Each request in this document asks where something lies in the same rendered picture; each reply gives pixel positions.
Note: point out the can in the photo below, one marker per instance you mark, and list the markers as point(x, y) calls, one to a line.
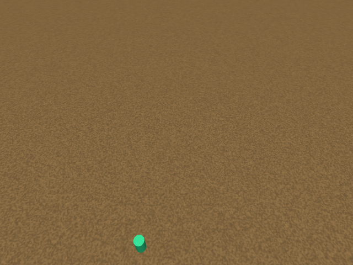
point(139, 243)

